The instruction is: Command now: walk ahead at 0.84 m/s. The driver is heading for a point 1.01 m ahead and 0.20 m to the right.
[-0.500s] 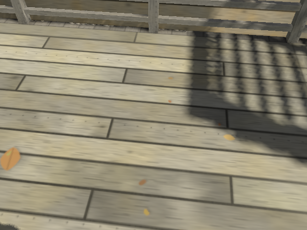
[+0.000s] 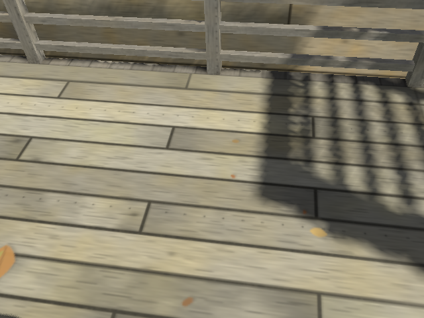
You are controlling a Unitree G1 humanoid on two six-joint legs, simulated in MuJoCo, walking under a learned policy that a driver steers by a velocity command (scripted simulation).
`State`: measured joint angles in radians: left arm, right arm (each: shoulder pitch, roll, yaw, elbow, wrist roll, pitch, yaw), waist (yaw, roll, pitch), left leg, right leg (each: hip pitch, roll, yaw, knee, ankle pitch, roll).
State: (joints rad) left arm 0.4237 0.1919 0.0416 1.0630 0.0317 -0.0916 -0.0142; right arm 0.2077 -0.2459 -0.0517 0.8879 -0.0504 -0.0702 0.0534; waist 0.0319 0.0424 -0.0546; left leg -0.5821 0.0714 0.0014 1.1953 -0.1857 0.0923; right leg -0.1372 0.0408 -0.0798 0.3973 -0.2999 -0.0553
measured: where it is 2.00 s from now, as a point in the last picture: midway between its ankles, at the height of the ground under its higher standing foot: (261, 162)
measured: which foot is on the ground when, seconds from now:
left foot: up 0.00-0.28, down 0.30-0.78, up 0.80-1.00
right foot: down 0.00-0.32, up 0.34-0.76, down 0.78-1.00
